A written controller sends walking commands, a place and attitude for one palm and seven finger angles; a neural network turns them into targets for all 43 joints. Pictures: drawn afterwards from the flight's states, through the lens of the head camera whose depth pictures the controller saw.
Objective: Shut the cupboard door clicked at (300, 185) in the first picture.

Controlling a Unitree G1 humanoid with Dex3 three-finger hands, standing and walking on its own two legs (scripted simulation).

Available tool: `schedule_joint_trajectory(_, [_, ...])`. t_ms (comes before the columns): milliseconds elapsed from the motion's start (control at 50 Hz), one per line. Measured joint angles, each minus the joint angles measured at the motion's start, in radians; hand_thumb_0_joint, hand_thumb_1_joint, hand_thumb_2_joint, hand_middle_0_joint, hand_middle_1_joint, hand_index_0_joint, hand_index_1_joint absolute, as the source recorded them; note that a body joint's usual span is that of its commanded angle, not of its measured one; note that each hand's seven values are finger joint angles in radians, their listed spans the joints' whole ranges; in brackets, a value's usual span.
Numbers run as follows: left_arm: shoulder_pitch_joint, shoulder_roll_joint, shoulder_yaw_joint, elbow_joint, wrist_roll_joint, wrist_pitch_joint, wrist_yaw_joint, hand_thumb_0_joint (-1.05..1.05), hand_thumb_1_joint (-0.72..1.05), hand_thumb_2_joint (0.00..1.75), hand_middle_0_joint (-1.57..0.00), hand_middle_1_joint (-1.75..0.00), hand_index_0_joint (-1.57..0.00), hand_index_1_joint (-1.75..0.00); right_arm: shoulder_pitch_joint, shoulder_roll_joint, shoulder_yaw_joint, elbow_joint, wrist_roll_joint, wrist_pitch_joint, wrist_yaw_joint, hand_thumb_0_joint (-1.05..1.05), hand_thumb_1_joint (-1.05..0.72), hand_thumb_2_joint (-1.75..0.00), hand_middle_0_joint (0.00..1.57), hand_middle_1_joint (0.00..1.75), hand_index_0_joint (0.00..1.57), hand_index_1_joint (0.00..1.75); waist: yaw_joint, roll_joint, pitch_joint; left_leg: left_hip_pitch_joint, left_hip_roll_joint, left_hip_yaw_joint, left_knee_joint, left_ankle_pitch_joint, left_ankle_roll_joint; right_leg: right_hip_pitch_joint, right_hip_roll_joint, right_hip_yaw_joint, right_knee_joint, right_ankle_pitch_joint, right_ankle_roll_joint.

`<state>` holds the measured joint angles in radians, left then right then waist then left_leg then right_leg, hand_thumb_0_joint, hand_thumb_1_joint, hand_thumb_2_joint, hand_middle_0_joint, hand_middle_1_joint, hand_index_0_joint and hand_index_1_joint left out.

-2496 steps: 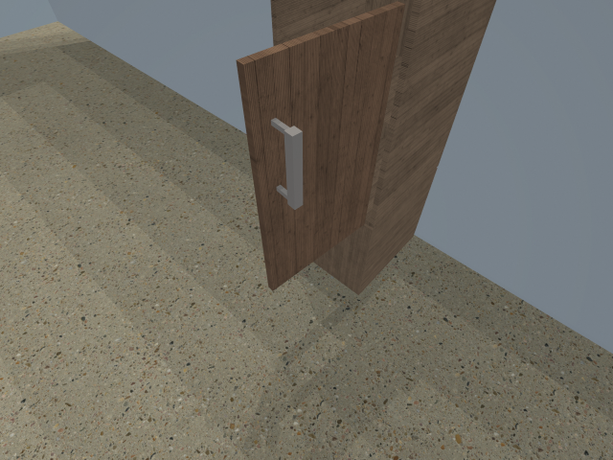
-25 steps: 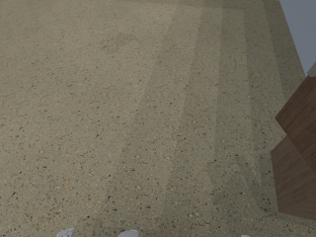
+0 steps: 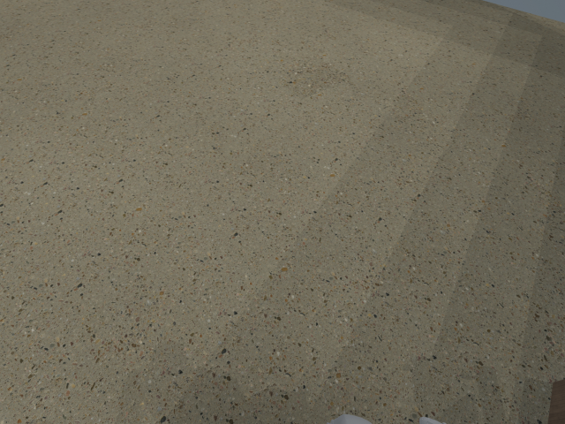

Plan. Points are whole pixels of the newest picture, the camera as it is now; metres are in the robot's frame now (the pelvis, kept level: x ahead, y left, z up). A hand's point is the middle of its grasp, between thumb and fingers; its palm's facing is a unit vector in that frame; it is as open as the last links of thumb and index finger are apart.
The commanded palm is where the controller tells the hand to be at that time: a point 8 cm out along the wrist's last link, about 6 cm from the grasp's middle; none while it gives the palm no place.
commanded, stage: walk to a spot facing it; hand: left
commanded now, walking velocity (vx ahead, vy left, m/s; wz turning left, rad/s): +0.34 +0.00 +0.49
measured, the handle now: out of the picture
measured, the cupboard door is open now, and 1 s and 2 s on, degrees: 24 24 24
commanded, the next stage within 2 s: turn to face it in 0.54 s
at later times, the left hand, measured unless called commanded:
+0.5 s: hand (189, 401) +0.17 +0.15 -0.15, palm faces +0.31 -0.92 -0.24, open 7.2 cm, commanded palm none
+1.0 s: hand (171, 351) +0.24 +0.20 -0.16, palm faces +0.35 -0.91 -0.21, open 7.4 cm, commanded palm none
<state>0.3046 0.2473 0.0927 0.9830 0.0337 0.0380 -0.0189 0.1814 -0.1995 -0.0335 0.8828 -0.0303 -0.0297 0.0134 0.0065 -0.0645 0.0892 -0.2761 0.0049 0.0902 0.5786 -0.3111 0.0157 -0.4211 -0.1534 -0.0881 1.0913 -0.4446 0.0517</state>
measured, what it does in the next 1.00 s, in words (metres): walks ahead, turning left: right foot, then left foot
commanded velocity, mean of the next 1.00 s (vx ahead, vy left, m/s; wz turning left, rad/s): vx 0.08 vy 0.00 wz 0.12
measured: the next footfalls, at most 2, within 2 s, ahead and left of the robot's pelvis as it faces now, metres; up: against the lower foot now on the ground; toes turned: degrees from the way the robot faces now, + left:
right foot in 0.22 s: +0.21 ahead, -0.14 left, +0.00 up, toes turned +0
left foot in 0.66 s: +0.31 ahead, +0.13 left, +0.00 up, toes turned +27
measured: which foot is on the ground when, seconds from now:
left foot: down 0.00-0.22, up 0.24-0.64, down 0.66-1.00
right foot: up 0.00-0.20, down 0.22-0.66, up 0.68-1.00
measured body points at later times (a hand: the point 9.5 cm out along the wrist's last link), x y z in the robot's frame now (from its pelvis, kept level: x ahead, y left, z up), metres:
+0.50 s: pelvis +0.18 -0.04 +0.02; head +0.23 -0.03 +0.46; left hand +0.15 +0.20 -0.13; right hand +0.32 -0.26 -0.13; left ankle +0.19 +0.10 -0.65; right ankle +0.17 -0.14 -0.73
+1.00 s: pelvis +0.27 +0.01 +0.01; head +0.29 +0.02 +0.46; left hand +0.22 +0.25 -0.14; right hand +0.45 -0.16 -0.14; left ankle +0.28 +0.12 -0.73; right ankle +0.31 -0.11 -0.71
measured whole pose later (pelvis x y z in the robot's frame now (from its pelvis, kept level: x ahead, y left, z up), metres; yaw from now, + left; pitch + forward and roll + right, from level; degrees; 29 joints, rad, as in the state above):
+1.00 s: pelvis +0.27 +0.01 +0.01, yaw +16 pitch +0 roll -1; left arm 0.28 0.18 0.06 0.95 0.03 0.05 -0.01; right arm 0.11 -0.15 -0.01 0.95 -0.02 0.03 -0.01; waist 0.04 0.02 0.05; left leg -0.31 0.08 0.17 0.56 -0.24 0.04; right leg -0.32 -0.04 -0.06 0.69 -0.32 0.03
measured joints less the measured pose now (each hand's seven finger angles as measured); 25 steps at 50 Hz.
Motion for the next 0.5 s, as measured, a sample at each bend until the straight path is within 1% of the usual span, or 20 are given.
schedule_joint_trajectory(40, [-0.032,-0.001,0.001,-0.017,0.0,-0.005,-0.007,0.01,0.91,0.9,-0.2,-0.3,-0.2,-0.29,0.029,0.003,0.003,0.019,0.0,-0.003,-0.008,0.0,-0.9,-0.9,0.2,0.3,0.2,0.3,-0.003,0.016,-0.004,0.037,-0.006,-0.02,-0.052,0.013,-0.003,-0.055,0.011,0.021,-0.024,0.056,0.003])
schedule_joint_trajectory(80, [-0.063,-0.007,-0.002,-0.042,-0.001,-0.015,-0.012,0.01,0.91,0.9,-0.2,-0.3,-0.2,-0.29,0.058,0.004,0.005,0.043,0.0,-0.001,-0.009,0.0,-0.9,-0.9,0.2,0.3,0.2,0.3,-0.008,0.033,-0.008,0.073,-0.009,-0.042,-0.098,0.022,-0.003,-0.082,0.017,0.033,-0.113,0.098,0.008])
schedule_joint_trajectory(120, [-0.091,-0.013,-0.006,-0.067,-0.002,-0.024,-0.016,0.01,0.91,0.9,-0.2,-0.3,-0.2,-0.29,0.085,0.005,0.004,0.066,0.0,0.004,-0.007,0.0,-0.9,-0.9,0.2,0.3,0.2,0.3,-0.016,0.048,-0.013,0.105,-0.009,-0.063,-0.126,0.018,-0.009,-0.087,0.025,0.036,-0.225,0.134,0.012])
schedule_joint_trajectory(180, [-0.123,-0.019,-0.011,-0.098,-0.002,-0.038,-0.021,0.01,0.91,0.9,-0.2,-0.3,-0.2,-0.29,0.118,0.005,-0.001,0.098,0.0,0.016,-0.002,0.0,-0.9,-0.9,0.2,0.3,0.2,0.3,-0.027,0.065,-0.018,0.141,-0.005,-0.089,-0.122,-0.019,-0.024,-0.056,0.046,0.023,-0.369,0.195,0.016])
schedule_joint_trajectory(200, [-0.128,-0.02,-0.013,-0.107,-0.001,-0.045,-0.023,0.01,0.91,0.9,-0.2,-0.3,-0.2,-0.29,0.129,0.005,-0.004,0.106,0.001,0.02,-0.001,0.0,-0.9,-0.9,0.2,0.3,0.2,0.3,-0.031,0.07,-0.02,0.146,-0.002,-0.099,-0.1,-0.044,-0.03,-0.031,0.058,0.015,-0.416,0.212,0.016])
schedule_joint_trajectory(220, [-0.129,-0.017,-0.015,-0.119,0.0,-0.056,-0.024,0.01,0.91,0.9,-0.2,-0.3,-0.2,-0.29,0.144,0.005,-0.007,0.111,0.004,0.023,0.0,0.0,-0.9,-0.9,0.2,0.3,0.21,0.3,-0.035,0.072,-0.026,0.138,-0.003,-0.113,-0.055,-0.08,-0.027,0.003,0.067,0.009,-0.472,0.209,0.005])
schedule_joint_trajectory(240, [-0.135,-0.022,-0.018,-0.124,0.004,-0.071,-0.021,0.01,0.91,0.9,-0.2,-0.3,-0.2,-0.29,0.149,0.0,-0.011,0.12,0.01,0.028,0.0,0.0,-0.9,-0.9,0.2,0.3,0.21,0.3,-0.035,0.082,-0.026,0.107,-0.001,-0.124,0.044,-0.131,-0.013,0.01,0.071,-0.003,-0.46,0.212,-0.03])
schedule_joint_trajectory(260, [-0.139,-0.031,-0.022,-0.128,0.005,-0.08,-0.015,0.0,0.91,0.9,-0.2,-0.3,-0.2,-0.29,0.147,-0.006,-0.016,0.129,0.011,0.035,0.0,0.01,-0.9,-0.9,0.2,0.3,0.2,0.3,-0.035,0.093,-0.022,0.058,-0.007,-0.137,0.186,-0.183,0.0,0.016,0.069,-0.022,-0.434,0.193,-0.056])
schedule_joint_trajectory(280, [-0.136,-0.04,-0.027,-0.131,0.005,-0.087,-0.009,0.0,0.91,0.9,-0.2,-0.3,-0.2,-0.29,0.141,-0.012,-0.021,0.136,0.011,0.041,0.001,0.01,-0.9,-0.9,0.2,0.3,0.2,0.3,-0.033,0.097,-0.021,0.001,-0.017,-0.142,0.337,-0.195,0.009,0.03,0.064,-0.038,-0.425,0.172,-0.07])
schedule_joint_trajectory(300, [-0.128,-0.049,-0.03,-0.131,0.004,-0.089,-0.002,0.0,0.91,0.89,-0.2,-0.3,-0.2,-0.3,0.133,-0.017,-0.026,0.14,0.009,0.045,0.002,0.01,-0.9,-0.9,0.2,0.3,0.2,0.3,-0.032,0.098,-0.022,-0.055,-0.021,-0.135,0.468,-0.171,0.014,0.052,0.06,-0.052,-0.435,0.159,-0.077])
schedule_joint_trajectory(320, [-0.117,-0.059,-0.031,-0.125,0.004,-0.089,0.006,0.0,0.91,0.89,-0.2,-0.3,-0.2,-0.3,0.123,-0.021,-0.031,0.141,0.007,0.047,0.004,0.01,-0.9,-0.9,0.2,0.3,0.2,0.3,-0.034,0.1,-0.024,-0.106,-0.015,-0.122,0.561,-0.126,0.013,0.08,0.058,-0.067,-0.461,0.156,-0.077])
schedule_joint_trajectory(340, [-0.105,-0.068,-0.032,-0.116,0.003,-0.089,0.012,0.0,0.91,0.89,-0.2,-0.3,-0.2,-0.3,0.112,-0.026,-0.034,0.139,0.006,0.048,0.006,0.01,-0.9,-0.9,0.2,0.3,0.2,0.3,-0.037,0.102,-0.028,-0.149,-0.004,-0.109,0.616,-0.081,0.008,0.11,0.058,-0.084,-0.495,0.162,-0.074])
schedule_joint_trajectory(360, [-0.092,-0.077,-0.034,-0.105,0.002,-0.09,0.017,0.0,0.91,0.89,-0.2,-0.3,-0.2,-0.3,0.1,-0.028,-0.037,0.135,0.007,0.048,0.009,0.01,-0.9,-0.9,0.2,0.3,0.2,0.3,-0.041,0.102,-0.03,-0.186,0.008,-0.097,0.642,-0.047,0.0,0.139,0.057,-0.1,-0.529,0.166,-0.073])
schedule_joint_trajectory(400, [-0.067,-0.091,-0.039,-0.082,0.001,-0.093,0.024,0.0,0.91,0.89,-0.2,-0.3,-0.2,-0.3,0.072,-0.029,-0.038,0.117,0.008,0.051,0.012,0.01,-0.91,-0.9,0.2,0.3,0.2,0.3,-0.046,0.092,-0.031,-0.245,0.026,-0.074,0.636,-0.013,-0.014,0.191,0.054,-0.131,-0.589,0.171,-0.073])
schedule_joint_trajectory(440, [-0.046,-0.095,-0.033,-0.063,-0.002,-0.094,0.037,0.0,0.93,0.89,-0.2,-0.3,-0.2,-0.3,0.042,-0.026,-0.037,0.096,0.009,0.055,0.015,0.01,-0.91,-0.9,0.19,0.3,0.2,0.3,-0.045,0.08,-0.023,-0.283,0.039,-0.054,0.577,0.003,-0.025,0.235,0.049,-0.161,-0.634,0.171,-0.07])
schedule_joint_trajectory(500, [-0.019,-0.087,-0.035,-0.04,-0.002,-0.089,0.039,0.0,0.94,0.89,-0.21,-0.3,-0.2,-0.3,-0.008,-0.023,-0.031,0.067,0.009,0.062,0.022,0.01,-0.91,-0.9,0.19,0.3,0.2,0.3,-0.035,0.067,-0.002,-0.303,0.05,-0.021,0.436,0.027,-0.031,0.289,0.045,-0.206,-0.665,0.155,-0.06])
